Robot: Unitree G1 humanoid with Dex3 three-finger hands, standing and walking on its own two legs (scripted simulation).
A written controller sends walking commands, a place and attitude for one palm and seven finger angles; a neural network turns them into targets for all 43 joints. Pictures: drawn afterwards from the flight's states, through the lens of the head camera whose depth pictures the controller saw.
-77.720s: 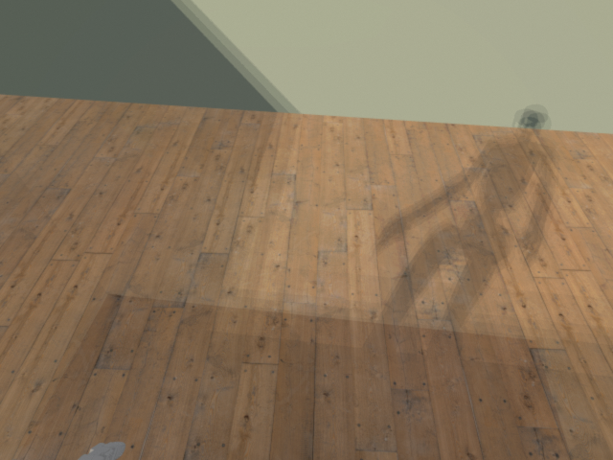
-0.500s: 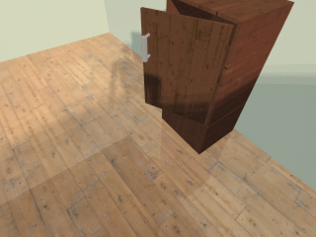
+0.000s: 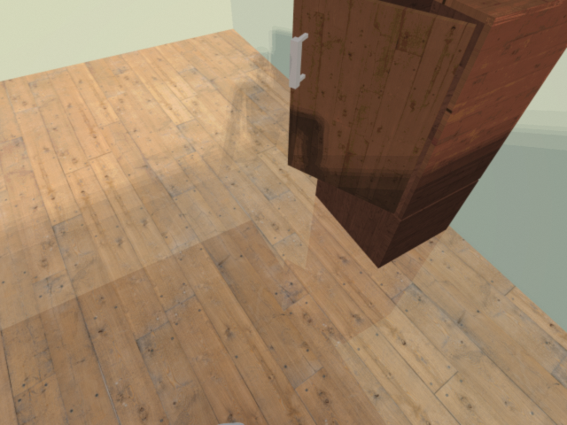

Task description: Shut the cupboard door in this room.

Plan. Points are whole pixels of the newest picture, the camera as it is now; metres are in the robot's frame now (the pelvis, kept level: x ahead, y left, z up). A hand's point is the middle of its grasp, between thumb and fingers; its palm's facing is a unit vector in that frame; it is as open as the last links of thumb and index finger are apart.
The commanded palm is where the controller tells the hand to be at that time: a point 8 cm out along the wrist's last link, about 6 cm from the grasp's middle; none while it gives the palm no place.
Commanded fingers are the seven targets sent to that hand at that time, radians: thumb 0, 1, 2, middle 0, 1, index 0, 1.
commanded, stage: walk to a spot facing it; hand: left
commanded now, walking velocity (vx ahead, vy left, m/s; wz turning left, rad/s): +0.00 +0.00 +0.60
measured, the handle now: (299, 60) +0.97 -0.01 +0.01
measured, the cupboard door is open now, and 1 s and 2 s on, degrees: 26 26 26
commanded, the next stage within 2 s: turn to face it in 1.62 s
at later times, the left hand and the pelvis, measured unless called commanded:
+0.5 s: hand out of the picture +0.05 +0.20 -0.15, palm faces +0.27 -0.90 -0.33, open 7.4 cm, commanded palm none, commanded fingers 0.00 0.90 0.90 -0.20 -0.30 -0.20 -0.30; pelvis +0.00 -0.04 +0.00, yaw +18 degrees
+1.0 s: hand out of the picture -0.05 +0.18 -0.17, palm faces +0.60 -0.76 -0.25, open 7.4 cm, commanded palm none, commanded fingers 0.00 0.90 0.90 -0.20 -0.30 -0.20 -0.30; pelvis +0.05 -0.02 +0.00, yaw +37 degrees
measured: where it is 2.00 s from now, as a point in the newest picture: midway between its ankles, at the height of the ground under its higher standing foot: (212, 399)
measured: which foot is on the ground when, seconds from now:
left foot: down 0.00-0.46, up 0.48-0.80, down 0.82-1.00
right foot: down 0.00-0.08, up 0.10-0.44, down 0.46-0.82, up 0.84-1.00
